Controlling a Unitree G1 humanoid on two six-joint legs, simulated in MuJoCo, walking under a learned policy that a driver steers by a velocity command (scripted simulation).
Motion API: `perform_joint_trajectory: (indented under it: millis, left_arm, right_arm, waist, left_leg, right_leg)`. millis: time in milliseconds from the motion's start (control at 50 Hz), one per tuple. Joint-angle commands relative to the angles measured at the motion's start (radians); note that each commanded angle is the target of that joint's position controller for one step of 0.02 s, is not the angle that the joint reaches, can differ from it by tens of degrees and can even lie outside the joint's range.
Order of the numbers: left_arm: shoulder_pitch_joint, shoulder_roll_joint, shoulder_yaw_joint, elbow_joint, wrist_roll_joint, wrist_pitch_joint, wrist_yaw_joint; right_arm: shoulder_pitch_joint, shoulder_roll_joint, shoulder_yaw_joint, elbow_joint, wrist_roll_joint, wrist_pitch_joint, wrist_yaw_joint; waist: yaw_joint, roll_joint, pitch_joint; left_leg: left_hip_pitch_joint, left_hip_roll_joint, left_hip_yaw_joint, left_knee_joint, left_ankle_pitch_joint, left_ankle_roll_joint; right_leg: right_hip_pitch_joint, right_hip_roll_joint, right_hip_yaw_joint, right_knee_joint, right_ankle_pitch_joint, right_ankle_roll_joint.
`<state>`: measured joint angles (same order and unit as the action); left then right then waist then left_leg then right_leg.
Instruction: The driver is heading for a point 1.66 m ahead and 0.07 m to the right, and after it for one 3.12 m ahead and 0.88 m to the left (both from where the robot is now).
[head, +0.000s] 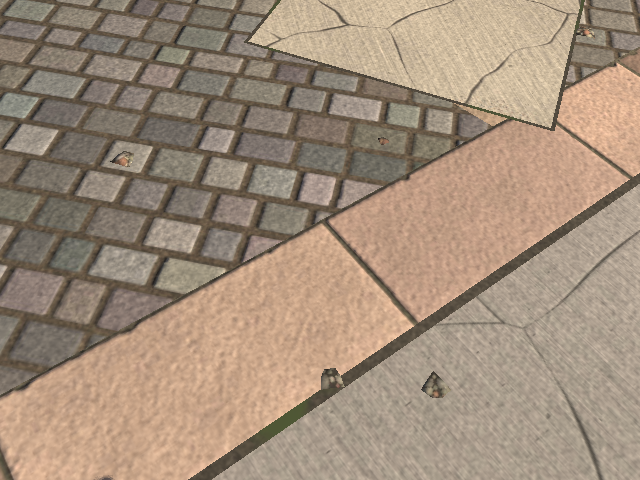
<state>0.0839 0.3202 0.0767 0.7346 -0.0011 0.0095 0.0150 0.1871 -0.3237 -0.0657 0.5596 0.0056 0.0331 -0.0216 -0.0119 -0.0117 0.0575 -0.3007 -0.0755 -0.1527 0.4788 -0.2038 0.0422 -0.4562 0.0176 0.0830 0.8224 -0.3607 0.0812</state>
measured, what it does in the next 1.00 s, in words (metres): walks ahead: right foot, then left foot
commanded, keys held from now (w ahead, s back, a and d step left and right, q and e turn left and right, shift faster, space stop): q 0.04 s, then no key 0.36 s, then w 0.60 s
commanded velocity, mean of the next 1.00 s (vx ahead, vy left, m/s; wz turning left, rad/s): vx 0.19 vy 0.00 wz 0.16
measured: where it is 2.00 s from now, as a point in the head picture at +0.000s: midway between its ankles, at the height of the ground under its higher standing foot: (292, 340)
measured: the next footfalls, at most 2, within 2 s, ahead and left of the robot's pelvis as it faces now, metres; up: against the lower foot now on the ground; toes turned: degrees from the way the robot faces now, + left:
right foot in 0.14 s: +0.06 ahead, -0.14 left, +0.00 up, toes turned +9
left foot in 0.46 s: +0.00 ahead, +0.12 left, +0.00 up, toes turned +4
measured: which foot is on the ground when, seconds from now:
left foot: down 0.00-0.14, up 0.16-0.44, down 0.46-0.76, up 0.78-1.00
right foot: up 0.00-0.12, down 0.14-0.50, up 0.52-0.74, down 0.76-1.00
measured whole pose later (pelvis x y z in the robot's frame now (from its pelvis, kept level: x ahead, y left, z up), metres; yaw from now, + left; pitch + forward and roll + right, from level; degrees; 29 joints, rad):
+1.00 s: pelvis +0.16 -0.04 +0.01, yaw +7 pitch +1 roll +0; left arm 0.40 0.26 0.02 0.80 0.00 -0.08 -0.02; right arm 0.22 -0.30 -0.06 0.68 0.01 -0.07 0.01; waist 0.05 0.04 0.01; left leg -0.62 0.09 -0.02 0.99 -0.15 0.00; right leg -0.06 0.05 -0.03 0.28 -0.24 -0.06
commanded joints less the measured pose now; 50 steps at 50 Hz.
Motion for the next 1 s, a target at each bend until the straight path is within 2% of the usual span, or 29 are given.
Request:
perform_joint_trajectory:
  millis: [20,80,120,140,160,180,200,240,280,340,400,440,460,480,500,540,580,620,660,700,740,760,780,800,820,840,860,900,1000]
  left_arm:
    - [-0.027,0.089,0.022,-0.077,-0.005,-0.022,-0.007]
    - [0.009,0.091,0.024,-0.074,-0.008,-0.035,-0.019]
    - [0.061,0.081,0.024,-0.060,0.000,-0.043,-0.027]
    - [0.069,0.116,0.029,-0.068,0.017,-0.043,-0.023]
    - [0.019,0.187,0.036,-0.087,0.032,-0.036,-0.018]
    - [0.040,0.155,0.030,-0.079,0.046,-0.038,-0.018]
    - [0.027,0.134,0.022,-0.087,0.032,-0.042,-0.015]
    - [-0.004,0.110,0.014,-0.085,0.007,-0.041,-0.007]
    - [-0.002,0.083,0.000,-0.074,0.000,-0.038,-0.004]
    - [0.005,0.078,-0.003,-0.062,0.005,-0.023,-0.005]
    - [0.050,0.112,0.004,-0.046,-0.003,-0.009,-0.007]
    - [0.073,0.088,-0.010,-0.034,-0.013,-0.012,-0.011]
    - [0.095,0.083,-0.015,-0.028,-0.005,-0.023,-0.016]
    - [0.096,0.053,-0.026,-0.041,0.012,-0.037,-0.023]
    - [0.053,0.032,-0.033,-0.050,0.008,-0.048,-0.024]
    - [-0.031,0.060,-0.019,-0.080,-0.017,-0.063,-0.019]
    - [-0.035,0.082,-0.006,-0.097,-0.033,-0.077,-0.024]
    - [-0.033,0.059,-0.012,-0.099,-0.037,-0.096,-0.043]
    - [-0.026,0.036,-0.022,-0.089,-0.024,-0.107,-0.060]
    - [0.055,0.038,-0.019,-0.057,-0.021,-0.106,-0.069]
    - [0.197,0.061,-0.003,-0.005,-0.024,-0.095,-0.060]
    - [0.292,0.087,0.008,0.012,-0.027,-0.094,-0.049]
    - [0.392,0.192,0.026,0.014,-0.014,-0.095,-0.037]
    - [0.413,0.243,0.037,0.015,-0.003,-0.102,-0.049]
    - [0.327,0.180,0.017,0.001,-0.004,-0.107,-0.049]
    - [0.288,0.129,0.003,-0.007,-0.004,-0.109,-0.044]
    - [0.256,0.115,-0.003,-0.014,0.006,-0.108,-0.042]
    - [0.234,0.101,-0.010,-0.021,0.013,-0.105,-0.036]
    - [0.278,0.104,-0.013,0.006,-0.003,-0.101,-0.023]
  right_arm:
    - [-0.026,-0.182,-0.057,-0.070,0.001,-0.006,0.001]
    - [-0.048,-0.168,-0.052,-0.071,0.006,0.000,0.004]
    - [-0.065,-0.143,-0.041,-0.067,0.016,0.005,0.000]
    - [-0.024,-0.105,-0.028,-0.058,0.007,0.002,-0.002]
    - [0.044,-0.067,-0.017,-0.055,-0.010,-0.005,-0.001]
    - [0.003,-0.131,-0.036,-0.064,-0.013,-0.012,-0.007]
    - [0.007,-0.187,-0.057,-0.050,-0.006,-0.013,-0.011]
    - [0.018,-0.158,-0.060,-0.013,0.000,-0.001,-0.014]
    - [0.016,-0.096,-0.041,0.000,0.002,0.007,-0.012]
    - [-0.023,-0.027,-0.011,-0.005,0.000,0.003,-0.005]
    - [-0.018,-0.041,-0.013,0.013,0.010,0.001,-0.002]
    - [0.036,-0.040,-0.011,0.048,0.003,0.000,-0.001]
    - [0.044,-0.075,-0.015,0.042,-0.004,-0.001,-0.006]
    - [0.060,-0.142,-0.030,0.043,-0.011,-0.001,-0.011]
    - [0.107,-0.153,-0.040,0.062,-0.014,-0.006,-0.001]
    - [0.134,-0.147,-0.032,0.073,-0.015,-0.029,0.006]
    - [0.162,-0.132,-0.027,0.092,-0.005,-0.059,0.001]
    - [0.159,-0.122,-0.023,0.094,0.010,-0.071,0.000]
    - [0.129,-0.130,-0.026,0.087,0.015,-0.071,0.005]
    - [0.102,-0.136,-0.027,0.081,0.019,-0.066,0.013]
    - [0.103,-0.101,-0.015,0.083,0.014,-0.067,0.017]
    - [0.093,-0.060,-0.002,0.080,0.006,-0.073,0.019]
    - [0.083,0.024,0.023,0.039,-0.009,-0.084,0.016]
    - [0.099,-0.028,0.007,0.004,0.024,-0.102,0.005]
    - [0.092,-0.088,-0.011,0.019,0.048,-0.111,0.004]
    - [0.063,-0.100,-0.014,0.030,0.046,-0.114,0.010]
    - [0.058,-0.081,-0.012,0.046,0.031,-0.117,0.013]
    - [0.060,-0.058,-0.013,0.060,0.013,-0.117,0.025]
    - [-0.043,-0.009,0.005,0.033,0.000,-0.116,0.035]
  waist:
    - [-0.008,0.174,-0.132]
    - [0.002,0.183,-0.158]
    - [0.038,0.163,-0.167]
    - [0.022,0.086,-0.182]
    - [-0.050,-0.150,-0.150]
    - [-0.007,-0.239,-0.124]
    - [0.001,-0.170,-0.101]
    - [-0.008,-0.111,-0.081]
    - [-0.004,-0.105,-0.080]
    - [0.016,-0.159,-0.113]
    - [0.036,-0.175,-0.128]
    - [0.010,-0.137,-0.135]
    - [0.017,-0.094,-0.147]
    - [0.037,0.038,-0.148]
    - [-0.003,0.163,-0.122]
    - [-0.048,0.228,0.041]
    - [-0.051,0.259,0.100]
    - [-0.044,0.207,0.083]
    - [-0.035,0.177,0.039]
    - [0.011,0.165,-0.008]
    - [0.078,0.126,-0.043]
    - [0.125,0.074,-0.071]
    - [0.145,-0.190,-0.122]
    - [0.131,-0.291,-0.143]
    - [0.093,-0.181,-0.032]
    - [0.080,-0.129,0.030]
    - [0.062,-0.077,0.034]
    - [0.039,-0.080,0.024]
    - [0.057,-0.038,0.022]
  left_leg:
    - [0.119,0.239,-0.312,-0.100,0.196,0.185]
    - [0.145,0.232,-0.349,-0.054,0.268,0.168]
    - [0.102,0.187,-0.324,-0.005,0.236,0.114]
    - [0.033,0.137,-0.273,0.063,0.080,0.057]
    - [-0.104,-0.013,-0.097,0.220,-0.225,-0.010]
    - [-0.163,-0.031,-0.029,0.402,-0.451,-0.064]
    - [-0.191,-0.003,-0.040,0.557,-0.434,-0.090]
    - [-0.224,0.004,-0.047,0.639,-0.344,-0.119]
    - [-0.196,0.010,-0.032,0.597,-0.291,-0.139]
    - [-0.080,0.060,0.069,0.334,-0.272,-0.150]
    - [0.032,0.060,0.121,0.084,-0.172,-0.140]
    - [0.206,0.047,0.141,-0.156,0.014,-0.097]
    - [0.299,0.091,0.088,-0.101,0.031,-0.064]
    - [0.311,0.163,0.002,-0.040,-0.067,-0.004]
    - [0.217,0.202,-0.089,-0.115,-0.360,0.073]
    - [0.124,0.328,-0.318,-0.292,-0.580,0.169]
    - [0.178,0.384,-0.385,-0.316,-0.481,0.197]
    - [0.243,0.360,-0.308,-0.307,-0.366,0.170]
    - [0.194,0.299,-0.186,-0.288,-0.220,0.144]
    - [0.076,0.262,-0.107,-0.257,-0.163,0.129]
    - [-0.053,0.229,-0.061,-0.159,-0.154,0.094]
    - [-0.128,0.182,-0.007,-0.003,-0.121,0.052]
    - [-0.292,0.074,0.111,0.381,-0.230,-0.033]
    - [-0.441,0.021,0.059,0.620,-0.389,-0.053]
    - [-0.531,0.099,0.025,0.721,-0.318,-0.034]
    - [-0.548,0.137,0.044,0.724,-0.218,-0.014]
    - [-0.529,0.162,0.058,0.699,-0.139,-0.006]
    - [-0.464,0.195,0.070,0.633,-0.030,-0.011]
    - [-0.457,0.183,0.127,0.400,0.137,-0.062]
  right_leg:
    - [0.018,0.020,0.006,-0.087,-0.015,-0.009]
    - [0.088,0.019,-0.004,-0.206,0.008,-0.029]
    - [0.232,0.002,-0.024,-0.422,0.204,-0.059]
    - [0.331,-0.109,0.070,-0.466,0.308,-0.100]
    - [0.372,-0.280,0.269,-0.494,0.492,-0.209]
    - [0.292,-0.401,0.418,-0.527,0.517,-0.369]
    - [0.285,-0.394,0.394,-0.523,0.481,-0.392]
    - [0.306,-0.294,0.259,-0.497,0.417,-0.314]
    - [0.316,-0.247,0.177,-0.479,0.502,-0.298]
    - [0.344,-0.199,0.095,-0.456,0.554,-0.281]
    - [0.356,-0.210,0.117,-0.427,0.567,-0.286]
    - [0.273,-0.179,0.106,-0.441,0.297,-0.235]
    - [0.184,-0.160,0.096,-0.433,0.145,-0.186]
    - [0.098,-0.074,0.006,-0.361,-0.035,-0.139]
    - [0.077,0.014,-0.121,-0.238,-0.113,-0.087]
    - [-0.053,0.011,-0.134,-0.059,-0.119,-0.077]
    - [-0.196,-0.049,-0.059,0.070,-0.199,-0.117]
    - [-0.218,-0.078,-0.058,-0.003,-0.148,-0.149]
    - [-0.061,-0.052,-0.107,-0.132,-0.046,-0.147]
    - [0.175,-0.005,-0.158,-0.243,0.122,-0.130]
    - [0.406,0.026,-0.169,-0.283,0.167,-0.123]
    - [0.524,-0.034,-0.087,-0.319,0.129,-0.147]
    - [0.640,-0.274,0.285,-0.481,-0.017,-0.244]
    - [0.630,-0.415,0.685,-0.650,-0.296,-0.385]
    - [0.564,-0.423,0.651,-0.666,-0.401,-0.384]
    - [0.509,-0.373,0.518,-0.656,-0.326,-0.350]
    - [0.476,-0.323,0.414,-0.655,-0.203,-0.322]
    - [0.424,-0.258,0.266,-0.673,0.014,-0.290]
    - [0.421,-0.206,0.066,-0.697,0.380,-0.289]
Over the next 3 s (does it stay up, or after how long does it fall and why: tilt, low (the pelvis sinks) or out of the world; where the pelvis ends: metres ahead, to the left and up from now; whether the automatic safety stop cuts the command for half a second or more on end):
stays up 1.17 0.09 -0.01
